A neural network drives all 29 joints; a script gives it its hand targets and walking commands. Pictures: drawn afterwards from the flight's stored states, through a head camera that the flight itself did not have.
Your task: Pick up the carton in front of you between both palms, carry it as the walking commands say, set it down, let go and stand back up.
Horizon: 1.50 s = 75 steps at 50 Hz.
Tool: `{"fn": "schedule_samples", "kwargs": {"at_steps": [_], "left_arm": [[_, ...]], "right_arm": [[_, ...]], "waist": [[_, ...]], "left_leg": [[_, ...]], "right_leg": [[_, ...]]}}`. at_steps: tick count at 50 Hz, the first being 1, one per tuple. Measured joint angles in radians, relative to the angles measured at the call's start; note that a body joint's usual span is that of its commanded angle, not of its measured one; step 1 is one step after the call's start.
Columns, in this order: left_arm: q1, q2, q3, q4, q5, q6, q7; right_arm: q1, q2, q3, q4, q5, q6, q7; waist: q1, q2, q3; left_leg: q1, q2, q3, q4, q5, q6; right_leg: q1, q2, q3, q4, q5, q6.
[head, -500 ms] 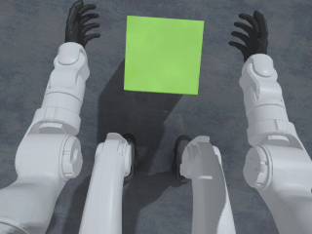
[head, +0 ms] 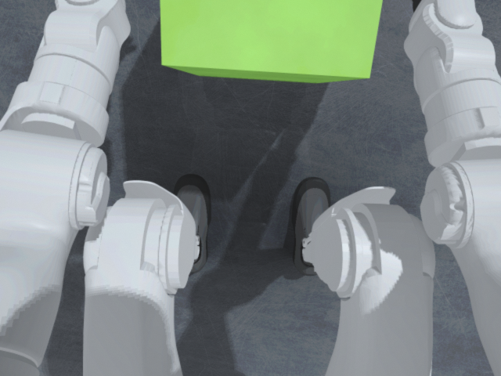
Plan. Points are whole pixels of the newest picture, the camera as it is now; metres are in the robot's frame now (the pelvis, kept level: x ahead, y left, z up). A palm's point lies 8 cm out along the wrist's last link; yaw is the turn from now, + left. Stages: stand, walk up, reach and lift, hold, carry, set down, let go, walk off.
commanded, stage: reach and lift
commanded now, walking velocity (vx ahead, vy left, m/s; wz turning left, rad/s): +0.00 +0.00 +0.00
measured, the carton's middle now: out of the picture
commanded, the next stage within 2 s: none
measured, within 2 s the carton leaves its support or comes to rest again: leaves its support in 0.82 s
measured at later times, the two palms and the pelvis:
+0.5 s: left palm out of the picture +0.55 +0.14 -0.17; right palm out of the picture +0.54 -0.16 -0.17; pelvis +0.00 +0.00 +0.00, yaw +0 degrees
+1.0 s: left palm out of the picture +0.54 +0.14 -0.08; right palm out of the picture +0.53 -0.16 -0.08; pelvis +0.01 +0.00 +0.01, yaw +0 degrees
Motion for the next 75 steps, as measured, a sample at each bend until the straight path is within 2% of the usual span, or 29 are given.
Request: {"fn": "schedule_samples", "kwargs": {"at_steps": [4, 8, 16, 22, 28, 31, 34, 39, 42, 43, 46, 48, 51, 57, 62, 67, 75], "left_arm": [[0.004, 0.009, -0.035, -0.036, -0.027, -0.004, 0.006], [0.022, -0.004, -0.036, -0.063, -0.020, 0.000, 0.013], [0.042, -0.039, 0.014, 0.002, 0.036, -0.009, -0.004], [0.018, -0.060, -0.013, 0.014, 0.026, -0.018, -0.006], [-0.029, -0.074, -0.022, 0.029, 0.022, -0.022, 0.031], [-0.063, -0.076, -0.006, 0.061, 0.042, -0.010, 0.035], [-0.075, -0.080, 0.041, 0.058, 0.085, 0.027, 0.021], [-0.028, -0.091, 0.067, -0.027, 0.101, 0.085, 0.017], [0.030, -0.108, 0.051, -0.109, 0.083, 0.121, 0.064], [0.047, -0.114, 0.046, -0.130, 0.082, 0.135, 0.070], [0.122, -0.143, 0.086, -0.221, 0.117, 0.181, 0.067], [0.182, -0.178, 0.139, -0.275, 0.164, 0.210, 0.056], [0.256, -0.235, 0.231, -0.322, 0.248, 0.246, 0.030], [0.320, -0.318, 0.404, -0.331, 0.423, 0.293, -0.032], [0.346, -0.357, 0.464, -0.367, 0.501, 0.310, -0.058], [0.382, -0.381, 0.472, -0.427, 0.517, 0.327, -0.071], [0.503, -0.416, 0.433, -0.533, 0.491, 0.355, -0.072]], "right_arm": [[0.008, -0.001, 0.015, -0.031, 0.024, -0.007, -0.011], [0.040, 0.007, 0.024, -0.067, 0.034, -0.005, -0.018], [0.058, 0.045, -0.008, -0.017, -0.018, -0.010, -0.002], [0.033, 0.070, 0.005, -0.007, -0.022, -0.019, -0.002], [-0.008, 0.090, -0.002, 0.004, -0.034, -0.028, -0.037], [-0.037, 0.090, -0.025, 0.026, -0.054, -0.011, -0.040], [-0.046, 0.088, -0.067, 0.016, -0.091, 0.031, -0.020], [-0.007, 0.086, -0.077, -0.060, -0.104, 0.093, -0.003], [0.027, 0.088, -0.054, -0.124, -0.078, 0.138, -0.029], [0.047, 0.096, -0.058, -0.152, -0.077, 0.155, -0.052], [0.143, 0.128, -0.101, -0.254, -0.104, 0.192, -0.052], [0.210, 0.161, -0.146, -0.309, -0.142, 0.213, -0.042], [0.282, 0.220, -0.232, -0.350, -0.227, 0.245, -0.016], [0.340, 0.315, -0.397, -0.365, -0.423, 0.298, 0.043], [0.367, 0.347, -0.448, -0.407, -0.493, 0.323, 0.073], [0.397, 0.363, -0.451, -0.461, -0.504, 0.343, 0.088], [0.511, 0.395, -0.409, -0.556, -0.484, 0.368, 0.090]], "waist": [[-0.006, -0.001, 0.030], [-0.006, -0.001, 0.013], [-0.005, 0.001, -0.062], [-0.005, 0.002, -0.053], [-0.003, 0.002, -0.011], [-0.003, 0.005, 0.003], [-0.003, 0.009, 0.006], [-0.003, 0.010, -0.006], [-0.006, 0.002, -0.034], [-0.008, 0.001, -0.051], [-0.010, -0.003, -0.133], [-0.007, -0.006, -0.208], [0.001, -0.005, -0.322], [0.005, 0.007, -0.464], [0.004, 0.013, -0.508], [0.005, 0.011, -0.533], [0.006, 0.009, -0.572]], "left_leg": [[0.001, -0.002, -0.002, 0.033, -0.015, -0.001], [0.007, -0.001, -0.006, 0.049, -0.034, -0.002], [0.010, 0.002, -0.005, 0.024, -0.040, -0.003], [0.010, 0.000, -0.004, 0.001, -0.023, -0.002], [0.022, -0.003, -0.005, -0.004, -0.011, -0.001], [0.024, -0.005, -0.007, 0.002, -0.006, 0.000], [0.018, -0.008, -0.008, 0.018, -0.005, 0.002], [0.001, -0.009, -0.005, 0.050, -0.009, 0.004], [-0.002, -0.011, -0.003, 0.056, -0.014, 0.003], [-0.002, -0.015, -0.005, 0.055, -0.015, 0.001], [0.004, -0.027, -0.011, 0.036, -0.020, -0.008], [0.012, -0.032, -0.014, 0.014, -0.023, -0.016], [0.033, -0.034, -0.017, -0.037, -0.022, -0.019], [0.100, -0.042, -0.026, -0.176, 0.010, -0.020], [0.153, -0.052, -0.032, -0.283, 0.042, -0.022], [0.204, -0.053, -0.033, -0.359, 0.056, -0.020], [0.327, -0.049, -0.031, -0.460, 0.048, -0.016]], "right_leg": [[0.003, -0.002, -0.002, 0.033, -0.017, -0.001], [0.010, 0.000, -0.005, 0.046, -0.033, -0.001], [0.009, 0.003, -0.004, 0.021, -0.037, 0.000], [0.010, 0.002, -0.003, 0.000, -0.022, 0.000], [0.025, 0.000, -0.004, -0.006, -0.012, -0.001], [0.030, -0.002, -0.006, -0.002, -0.008, -0.001], [0.026, -0.003, -0.006, 0.014, -0.009, 0.000], [0.009, 0.000, -0.001, 0.046, -0.013, 0.004], [0.003, 0.009, 0.005, 0.053, -0.016, 0.010], [0.004, 0.014, 0.008, 0.052, -0.019, 0.013], [0.010, 0.033, 0.019, 0.037, -0.026, 0.021], [0.017, 0.043, 0.026, 0.016, -0.030, 0.032], [0.036, 0.042, 0.025, -0.034, -0.028, 0.029], [0.107, 0.035, 0.020, -0.171, -0.003, 0.020], [0.162, 0.046, 0.024, -0.277, 0.028, 0.024], [0.211, 0.050, 0.029, -0.355, 0.045, 0.022], [0.333, 0.047, 0.034, -0.456, 0.037, 0.021]]}}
